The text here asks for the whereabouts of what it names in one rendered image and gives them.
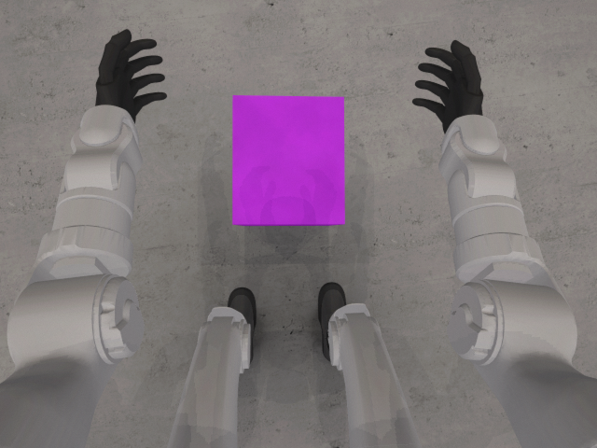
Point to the left robot upper arm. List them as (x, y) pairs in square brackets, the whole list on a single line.
[(67, 337)]

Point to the robot left hand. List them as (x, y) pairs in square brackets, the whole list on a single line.
[(115, 85)]

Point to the right robot thigh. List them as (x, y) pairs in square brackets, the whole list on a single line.
[(378, 414)]

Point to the left robot forearm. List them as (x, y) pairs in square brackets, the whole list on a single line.
[(94, 212)]

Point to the right robot forearm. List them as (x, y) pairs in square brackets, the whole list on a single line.
[(486, 214)]

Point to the robot left foot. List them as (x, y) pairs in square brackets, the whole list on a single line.
[(242, 300)]

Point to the right robot upper arm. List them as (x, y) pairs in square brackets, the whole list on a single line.
[(521, 339)]

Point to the robot right hand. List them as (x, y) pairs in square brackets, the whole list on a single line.
[(463, 95)]

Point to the carton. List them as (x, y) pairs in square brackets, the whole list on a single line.
[(287, 160)]

